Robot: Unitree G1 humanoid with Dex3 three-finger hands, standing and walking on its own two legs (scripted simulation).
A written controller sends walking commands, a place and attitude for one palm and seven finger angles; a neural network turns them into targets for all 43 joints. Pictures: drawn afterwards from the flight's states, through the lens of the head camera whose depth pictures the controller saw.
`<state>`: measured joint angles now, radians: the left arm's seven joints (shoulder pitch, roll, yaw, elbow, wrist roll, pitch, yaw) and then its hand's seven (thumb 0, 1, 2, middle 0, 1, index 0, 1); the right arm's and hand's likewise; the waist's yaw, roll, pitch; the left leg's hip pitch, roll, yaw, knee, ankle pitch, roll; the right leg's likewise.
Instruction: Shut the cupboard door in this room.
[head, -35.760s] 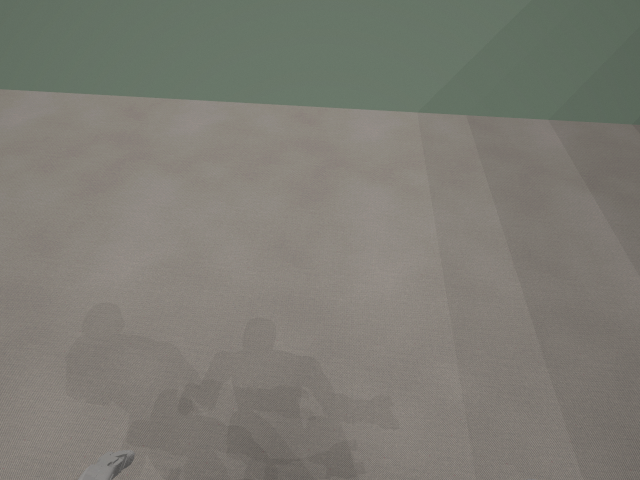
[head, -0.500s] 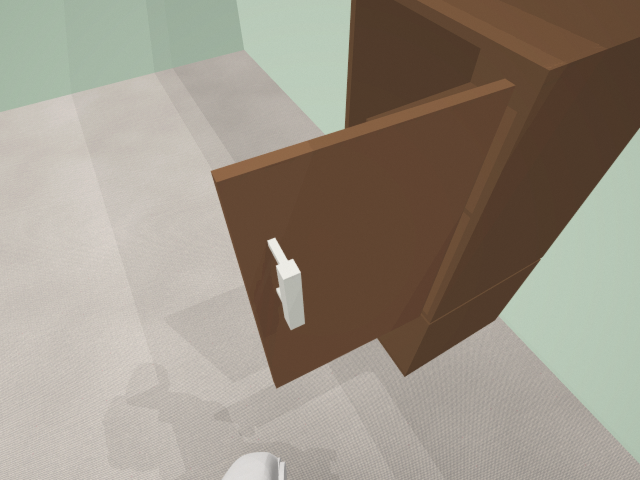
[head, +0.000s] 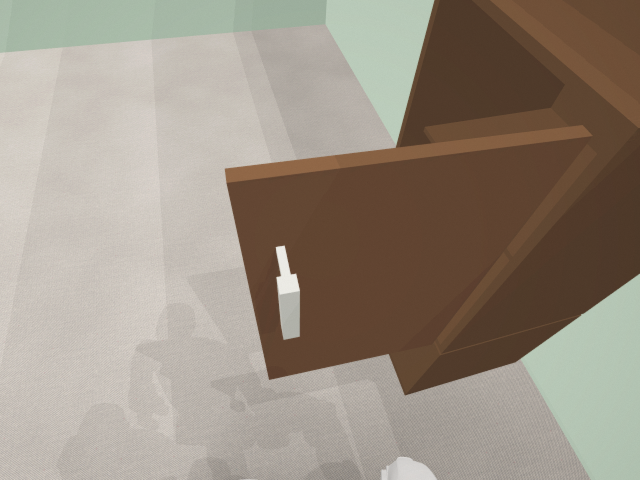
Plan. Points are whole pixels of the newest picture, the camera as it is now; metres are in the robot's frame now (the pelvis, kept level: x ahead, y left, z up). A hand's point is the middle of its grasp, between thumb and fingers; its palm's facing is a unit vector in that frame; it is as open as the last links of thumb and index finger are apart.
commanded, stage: shuffle to correct the standing spot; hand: left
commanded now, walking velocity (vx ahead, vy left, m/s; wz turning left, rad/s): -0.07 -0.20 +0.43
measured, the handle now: (286, 294) +0.31 +0.07 +0.05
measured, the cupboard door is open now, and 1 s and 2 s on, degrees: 87 87 87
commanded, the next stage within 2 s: come to a stop and stand still in 0.84 s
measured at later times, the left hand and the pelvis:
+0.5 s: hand out of the picture -0.02 +0.05 -0.19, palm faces +0.25 -0.95 -0.18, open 7.4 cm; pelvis -0.05 -0.14 -0.02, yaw +14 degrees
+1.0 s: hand out of the picture -0.13 -0.07 -0.17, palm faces +0.26 -0.93 -0.27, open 7.4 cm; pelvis -0.11 -0.28 -0.02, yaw +16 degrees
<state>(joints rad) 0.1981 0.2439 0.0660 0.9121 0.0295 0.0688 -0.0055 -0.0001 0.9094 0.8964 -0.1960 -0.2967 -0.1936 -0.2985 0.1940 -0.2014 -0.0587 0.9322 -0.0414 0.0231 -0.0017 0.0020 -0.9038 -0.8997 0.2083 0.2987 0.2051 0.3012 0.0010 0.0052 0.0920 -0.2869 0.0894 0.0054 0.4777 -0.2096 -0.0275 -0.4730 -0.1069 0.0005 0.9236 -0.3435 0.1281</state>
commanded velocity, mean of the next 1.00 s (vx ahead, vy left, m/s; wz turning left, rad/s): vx -0.04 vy -0.15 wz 0.15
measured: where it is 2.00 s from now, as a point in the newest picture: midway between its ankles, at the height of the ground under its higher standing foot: outside the picture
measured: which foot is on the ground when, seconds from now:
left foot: down 0.00-0.10, up 0.12-0.50, down 0.52-0.96, up 0.98-1.00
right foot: up 0.00-0.08, down 0.10-0.52, up 0.54-0.94, down 0.96-1.00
